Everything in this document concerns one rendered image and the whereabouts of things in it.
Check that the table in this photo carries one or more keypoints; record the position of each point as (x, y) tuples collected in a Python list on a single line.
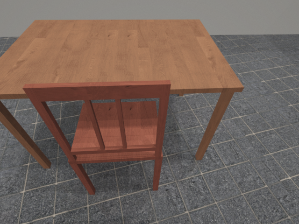
[(79, 51)]

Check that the chair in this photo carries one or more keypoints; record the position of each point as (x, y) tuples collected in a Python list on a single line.
[(108, 132)]

